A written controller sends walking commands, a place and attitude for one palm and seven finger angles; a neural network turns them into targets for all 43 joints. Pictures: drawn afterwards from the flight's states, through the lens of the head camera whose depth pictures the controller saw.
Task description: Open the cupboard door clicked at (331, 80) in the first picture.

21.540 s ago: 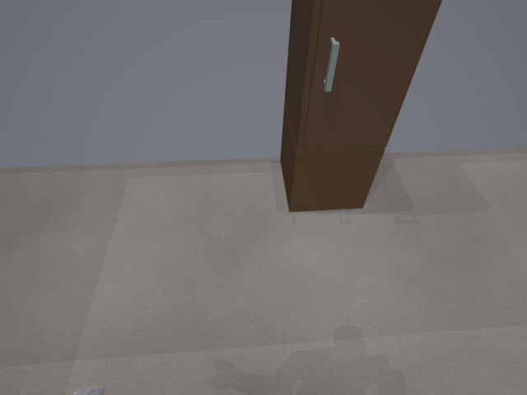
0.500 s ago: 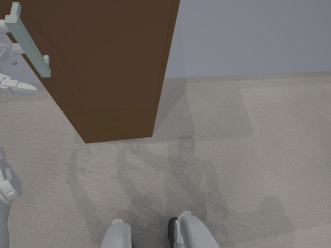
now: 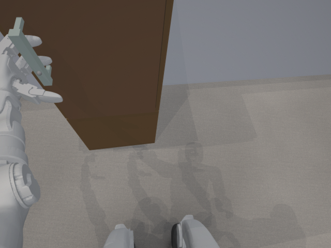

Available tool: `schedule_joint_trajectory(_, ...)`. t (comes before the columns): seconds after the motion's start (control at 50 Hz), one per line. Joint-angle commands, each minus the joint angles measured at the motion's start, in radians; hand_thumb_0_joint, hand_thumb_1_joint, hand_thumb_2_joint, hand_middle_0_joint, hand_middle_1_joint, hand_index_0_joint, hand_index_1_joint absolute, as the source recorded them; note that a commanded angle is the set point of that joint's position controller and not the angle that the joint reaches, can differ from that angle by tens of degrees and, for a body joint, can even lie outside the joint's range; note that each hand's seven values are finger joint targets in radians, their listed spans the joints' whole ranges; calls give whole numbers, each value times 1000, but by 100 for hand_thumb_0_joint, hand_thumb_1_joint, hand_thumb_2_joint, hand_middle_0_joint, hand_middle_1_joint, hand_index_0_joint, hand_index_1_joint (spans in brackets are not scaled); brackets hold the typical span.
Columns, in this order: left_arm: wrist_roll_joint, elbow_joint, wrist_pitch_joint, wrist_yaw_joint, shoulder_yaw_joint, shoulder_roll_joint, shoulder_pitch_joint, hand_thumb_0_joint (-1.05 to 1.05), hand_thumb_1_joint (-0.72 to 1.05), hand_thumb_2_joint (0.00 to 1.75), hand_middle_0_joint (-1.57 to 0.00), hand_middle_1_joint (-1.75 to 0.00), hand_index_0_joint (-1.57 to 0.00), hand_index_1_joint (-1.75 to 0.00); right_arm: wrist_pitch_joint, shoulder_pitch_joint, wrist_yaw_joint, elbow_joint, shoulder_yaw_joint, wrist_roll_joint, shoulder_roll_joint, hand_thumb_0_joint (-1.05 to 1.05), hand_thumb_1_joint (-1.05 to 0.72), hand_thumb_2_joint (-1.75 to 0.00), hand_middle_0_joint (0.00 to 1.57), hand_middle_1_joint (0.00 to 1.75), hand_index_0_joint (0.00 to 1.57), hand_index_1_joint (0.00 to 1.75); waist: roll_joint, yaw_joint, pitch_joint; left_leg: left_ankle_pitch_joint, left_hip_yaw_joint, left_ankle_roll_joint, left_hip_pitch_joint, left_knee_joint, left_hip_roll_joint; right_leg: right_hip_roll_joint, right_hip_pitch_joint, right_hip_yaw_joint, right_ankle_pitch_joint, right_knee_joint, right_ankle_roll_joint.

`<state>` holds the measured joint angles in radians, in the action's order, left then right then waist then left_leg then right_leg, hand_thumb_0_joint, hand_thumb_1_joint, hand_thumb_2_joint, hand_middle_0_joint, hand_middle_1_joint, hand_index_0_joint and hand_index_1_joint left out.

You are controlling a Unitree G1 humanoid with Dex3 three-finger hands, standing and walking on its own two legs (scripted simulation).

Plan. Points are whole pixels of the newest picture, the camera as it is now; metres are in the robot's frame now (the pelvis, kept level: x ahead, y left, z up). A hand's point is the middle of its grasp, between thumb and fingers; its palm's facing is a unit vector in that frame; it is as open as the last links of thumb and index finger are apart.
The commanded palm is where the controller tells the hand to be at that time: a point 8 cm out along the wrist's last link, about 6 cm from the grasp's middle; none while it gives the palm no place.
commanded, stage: slide the fingers in behind the handle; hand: left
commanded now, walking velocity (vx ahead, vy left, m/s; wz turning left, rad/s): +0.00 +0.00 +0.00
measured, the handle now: (34, 55) +0.55 +0.27 +0.08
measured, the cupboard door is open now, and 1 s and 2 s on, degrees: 0 0 15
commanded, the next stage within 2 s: close the thumb around the handle in 0.60 s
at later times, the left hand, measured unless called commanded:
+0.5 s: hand (45, 70) +0.50 +0.24 +0.08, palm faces +0.07 -1.00 -0.01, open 13.9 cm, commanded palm +0.48 +0.28 +0.08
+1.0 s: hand (45, 70) +0.50 +0.24 +0.08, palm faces +0.07 -1.00 -0.01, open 11.4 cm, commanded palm +0.48 +0.28 +0.08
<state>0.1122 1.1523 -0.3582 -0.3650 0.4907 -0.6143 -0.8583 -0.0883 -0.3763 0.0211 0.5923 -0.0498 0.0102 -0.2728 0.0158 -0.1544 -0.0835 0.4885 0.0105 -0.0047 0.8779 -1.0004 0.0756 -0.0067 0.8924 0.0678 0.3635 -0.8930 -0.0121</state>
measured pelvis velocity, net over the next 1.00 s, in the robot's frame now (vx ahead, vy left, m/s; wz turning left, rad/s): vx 0.00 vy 0.00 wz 0.00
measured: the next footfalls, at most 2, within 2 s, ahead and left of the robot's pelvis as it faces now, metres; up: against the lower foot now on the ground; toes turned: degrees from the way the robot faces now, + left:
none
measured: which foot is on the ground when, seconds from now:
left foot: down 0.00-1.00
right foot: down 0.00-1.00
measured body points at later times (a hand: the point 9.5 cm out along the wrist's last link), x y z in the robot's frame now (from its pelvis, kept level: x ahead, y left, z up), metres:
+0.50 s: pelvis +0.00 +0.00 +0.00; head +0.14 +0.02 +0.43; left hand +0.49 +0.30 +0.08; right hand +0.00 -0.27 -0.11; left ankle -0.02 +0.11 -0.68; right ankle +0.03 -0.13 -0.68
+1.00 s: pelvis +0.00 +0.00 +0.00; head +0.14 +0.03 +0.43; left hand +0.49 +0.30 +0.08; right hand +0.01 -0.26 -0.11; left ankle -0.02 +0.11 -0.68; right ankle +0.03 -0.13 -0.68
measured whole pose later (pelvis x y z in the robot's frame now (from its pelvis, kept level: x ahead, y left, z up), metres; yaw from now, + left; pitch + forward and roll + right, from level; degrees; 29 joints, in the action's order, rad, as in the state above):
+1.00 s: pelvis +0.00 +0.00 +0.00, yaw +0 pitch +22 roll -3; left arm 0.10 1.16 -0.37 -0.32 0.47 -0.59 -0.88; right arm -0.08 -0.39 0.01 0.60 -0.05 0.02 -0.27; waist 0.02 -0.16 -0.09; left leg 0.49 0.02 -0.01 0.89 -1.00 0.07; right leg -0.01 0.91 0.06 0.36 -0.90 -0.02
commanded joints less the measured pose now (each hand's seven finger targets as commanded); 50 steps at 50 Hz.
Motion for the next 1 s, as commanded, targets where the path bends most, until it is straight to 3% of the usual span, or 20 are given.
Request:
schedule_joint_trajectory(0.0, 15, -222, -82, 15, 36, -315, -439, 0, -50, 30, -30, -120, -30, -120, 23, -176, 13, -42, 68, 7, -185, 0, -90, -90, 20, 30, 20, 30, 144, -13, -489, -411, -31, -18, -246, 105, -49, 48, -288, -35, -327, 51, 24)
schedule_joint_trajectory(0.06, 11, -191, -82, 16, 36, -314, -420, 0, -50, 30, -30, -120, -30, -120, 24, -178, 12, -41, 65, 7, -184, 0, -90, -90, 20, 30, 20, 30, 146, -8, -473, -411, -32, -17, -235, 105, -48, 49, -286, -34, -329, 48, 25)
schedule_joint_trajectory(0.1, 14, -197, -76, 14, 11, -285, -440, 0, -50, 30, -30, -120, -30, -120, 27, -178, 11, -41, 66, 6, -183, 0, -90, -90, 20, 30, 20, 30, 142, -19, -471, -394, -28, -19, -229, 106, -49, 48, -284, -37, -321, 54, 23)
schedule_joint_trajectory(0.12, 11, -195, -75, 17, 36, -314, -426, 0, -50, 30, -30, -120, -30, -120, 26, -182, 12, -41, 67, 7, -187, 0, -90, -90, 20, 30, 20, 30, 139, -8, -484, -399, -29, -19, -227, 107, -49, 48, -294, -36, -323, 52, 25)
schedule_joint_trajectory(0.18, 19, -215, -77, 22, 13, -275, -445, 0, -50, 30, -30, -120, -30, -120, 29, -184, 10, -37, 69, 9, -184, 0, -90, -90, 20, 30, 20, 30, 144, -20, -493, -423, -32, -18, -255, 105, -46, 49, -274, -31, -332, 51, 23)
schedule_joint_trajectory(0.26, 5, -187, -73, 30, 22, -300, -446, 0, -50, 30, -30, -120, -30, -120, 27, -190, 11, -32, 68, 8, -189, 0, -90, -90, 20, 30, 20, 30, 136, -22, -466, -392, -34, -20, -236, 110, -46, 50, -262, -31, -303, 55, 24)
schedule_joint_trajectory(0.3, 1, -168, -66, 30, 0, -279, -454, 0, -50, 30, -30, -120, -30, -120, 28, -193, 12, -29, 66, 8, -189, 0, -90, -90, 20, 30, 20, 30, 122, -31, -445, -371, -37, -21, -230, 114, -46, 50, -246, -29, -279, 60, 23)
schedule_joint_trajectory(0.36, 3, -222, -83, 31, 19, -303, -484, 0, -50, 30, -30, -120, -30, -120, 32, -199, 12, -29, 68, 12, -189, 0, -90, -90, 20, 30, 20, 30, 180, -19, -521, -432, -44, -14, -285, 108, -45, 49, -251, -29, -311, 45, 27)
schedule_joint_trajectory(0.38, 6, -215, -85, 31, 2, -271, -472, 0, -50, 30, -30, -120, -30, -120, 34, -197, 9, -28, 70, 13, -186, 0, -90, -90, 20, 30, 20, 30, 196, -21, -522, -447, -43, -11, -306, 105, -44, 50, -233, -25, -310, 47, 28)
schedule_joint_trajectory(0.42, 14, -214, -86, 35, 16, -277, -450, 0, -50, 30, -30, -120, -30, -120, 32, -200, 8, -26, 73, 13, -188, 0, -90, -90, 20, 30, 20, 30, 145, -21, -501, -454, -42, -13, -296, 107, -41, 54, -247, -23, -322, 53, 25)
schedule_joint_trajectory(0.52, -4, -201, -78, 40, 2, -277, -459, 0, -50, 30, -30, -120, -30, -120, 27, -195, 8, -29, 68, 13, -187, 0, -90, -90, 20, 30, 20, 30, 171, -21, -469, -426, -45, -12, -276, 115, -42, 52, -228, -20, -295, 49, 27)
schedule_joint_trajectory(0.56, -1, -199, -78, 43, 0, -276, -484, 0, -50, 30, -30, -120, -30, -120, 28, -199, 8, -22, 68, 14, -188, 0, -90, -90, 20, 30, 20, 30, 165, -36, -468, -441, -47, -12, -288, 108, -39, 52, -212, -18, -301, 50, 25)
schedule_joint_trajectory(0.6, 0, -181, -73, 40, 8, -280, -461, 0, -50, 30, -30, -120, -30, -120, 28, -202, 9, -26, 68, 14, -189, 0, -90, -90, 20, 30, 20, 30, 142, -32, -468, -436, -46, -14, -271, 108, -41, 52, -228, -20, -307, 50, 25)
schedule_joint_trajectory(0.64, 4, -225, -84, 38, 7, -274, -468, 0, -50, 30, -30, -120, -30, -120, 28, -204, 8, -29, 71, 16, -188, 0, -90, -90, 20, 30, 20, 30, 198, -19, -505, -495, -52, -7, -327, 105, -40, 52, -218, -17, -324, 40, 32)
schedule_joint_trajectory(0.68, 12, -204, -79, 39, -3, -249, -453, 0, -50, 30, -30, -120, -30, -120, 27, -202, 5, -24, 70, 16, -185, 0, -90, -90, 20, 30, 20, 30, 157, -26, -492, -502, -53, -5, -322, 102, -36, 54, -214, -11, -329, 44, 27)
schedule_joint_trajectory(0.76, 13, -230, -85, 42, 16, -268, -428, 0, -28, 40, -32, -122, -32, -122, 23, -196, 1, -35, 71, 14, -185, 0, -90, -90, 20, 30, 20, 30, 166, -9, -510, -503, -48, -6, -309, 107, -39, 54, -250, -16, -347, 41, 28)
schedule_joint_trajectory(0.78, 11, -215, -82, 42, -2, -240, -416, 0, -22, 42, -32, -123, -32, -123, 23, -193, 0, -36, 70, 14, -181, 0, -90, -90, 20, 30, 20, 30, 165, -10, -489, -493, -46, -6, -305, 109, -40, 55, -237, -14, -336, 43, 28)
schedule_joint_trajectory(0.82, 7, -200, -75, 48, 6, -257, -421, 0, -11, 47, -33, -124, -33, -124, 20, -190, 2, -34, 70, 12, -184, 0, -90, -90, 20, 30, 20, 30, 136, -16, -450, -447, -44, -10, -268, 113, -41, 54, -240, -16, -315, 49, 26)
schedule_joint_trajectory(0.96, 11, -210, -85, 45, -2, -246, -447, 0, 28, 64, -36, -128, -36, -128, 25, -191, 5, -34, 70, 13, -183, 0, -90, -90, 20, 30, 20, 30, 166, -19, -492, -472, -46, -7, -300, 105, -42, 53, -234, -18, -325, 42, 27)
schedule_joint_trajectory(0.98, 10, -206, -85, 46, -3, -247, -456, 0, 34, 66, -36, -129, -36, -129, 26, -193, 6, -28, 71, 14, -185, 0, -90, -90, 20, 30, 20, 30, 139, -26, -478, -468, -49, -8, -296, 104, -40, 52, -225, -17, -322, 45, 26)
